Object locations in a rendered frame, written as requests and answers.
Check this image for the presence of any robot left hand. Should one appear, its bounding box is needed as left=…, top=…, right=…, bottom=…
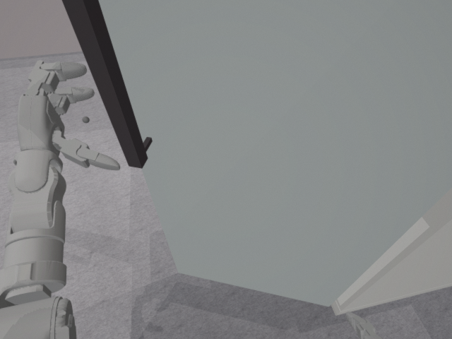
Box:
left=17, top=60, right=120, bottom=170

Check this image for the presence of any fridge door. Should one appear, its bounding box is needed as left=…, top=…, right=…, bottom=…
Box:
left=98, top=0, right=452, bottom=307

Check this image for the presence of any handle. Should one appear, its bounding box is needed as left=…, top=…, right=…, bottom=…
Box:
left=62, top=0, right=152, bottom=169

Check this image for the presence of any robot left upper arm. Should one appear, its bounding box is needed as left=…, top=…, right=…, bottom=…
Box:
left=0, top=297, right=76, bottom=339

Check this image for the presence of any robot right hand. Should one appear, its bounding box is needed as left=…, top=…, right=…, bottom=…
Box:
left=345, top=312, right=383, bottom=339

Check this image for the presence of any left robot forearm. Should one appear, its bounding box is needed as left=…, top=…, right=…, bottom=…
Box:
left=0, top=149, right=66, bottom=309

